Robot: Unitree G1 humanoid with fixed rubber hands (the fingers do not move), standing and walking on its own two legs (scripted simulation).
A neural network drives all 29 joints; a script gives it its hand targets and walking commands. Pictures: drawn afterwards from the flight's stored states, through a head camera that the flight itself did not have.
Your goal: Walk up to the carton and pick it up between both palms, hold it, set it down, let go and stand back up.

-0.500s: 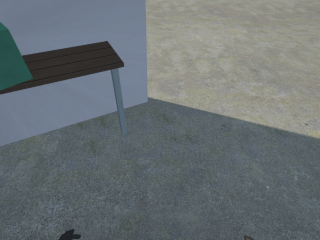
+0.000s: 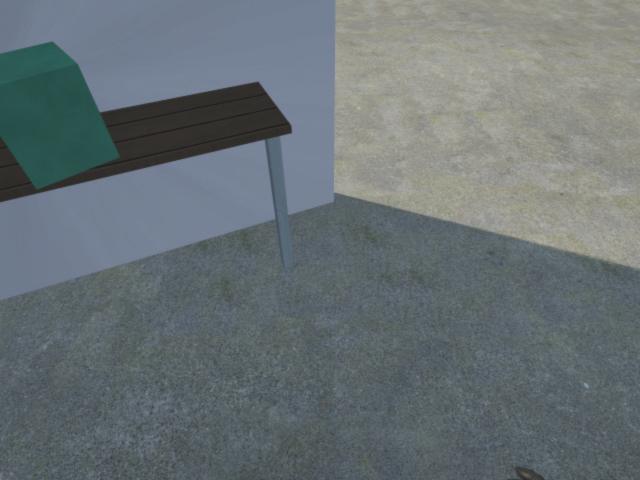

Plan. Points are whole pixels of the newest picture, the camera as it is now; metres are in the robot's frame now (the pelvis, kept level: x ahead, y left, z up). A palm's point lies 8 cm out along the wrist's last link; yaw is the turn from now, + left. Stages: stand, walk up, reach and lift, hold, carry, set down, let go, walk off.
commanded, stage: walk up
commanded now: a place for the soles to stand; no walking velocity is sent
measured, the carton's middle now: (44, 114) +0.94 +0.70 +0.01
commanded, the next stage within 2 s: none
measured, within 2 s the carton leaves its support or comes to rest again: neither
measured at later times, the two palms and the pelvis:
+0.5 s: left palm out of the picture +0.15 +0.44 -0.08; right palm (456, 463) +0.19 -0.17 -0.11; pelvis +0.09 +0.10 -0.01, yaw +7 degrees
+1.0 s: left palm out of the picture +0.20 +0.56 -0.07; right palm (347, 353) +0.35 -0.04 -0.12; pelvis +0.21 +0.22 -0.02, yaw +13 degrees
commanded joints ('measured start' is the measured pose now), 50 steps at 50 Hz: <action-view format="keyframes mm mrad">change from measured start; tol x32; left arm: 1 -21 337 131 -186 15 -25 12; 50 125 261 71 -337 -15 6 -16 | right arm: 1 -37 -143 -118 -142 -4 7 31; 50 334 -260 -157 -181 -6 -31 -21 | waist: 1 17 -216 27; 7 -143 372 -87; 27 101 -209 -197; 50 -121 130 -97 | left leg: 1 -43 58 -52 -263 -65 -22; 6 519 90 -199 -632 61 46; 8 280 245 -642 -859 -398 176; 19 231 144 -375 -728 -89 203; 29 -318 -58 -174 197 -199 21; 37 -244 -59 -131 188 122 -25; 50 388 -30 -97 -489 201 -10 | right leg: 1 5 -143 -9 -167 -248 -167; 8 -545 53 18 731 -431 -31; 25 140 106 -42 -18 132 -33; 29 102 -373 582 -243 -647 -273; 45 39 -190 -51 -127 -84 -177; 50 -187 -64 -125 506 -119 -68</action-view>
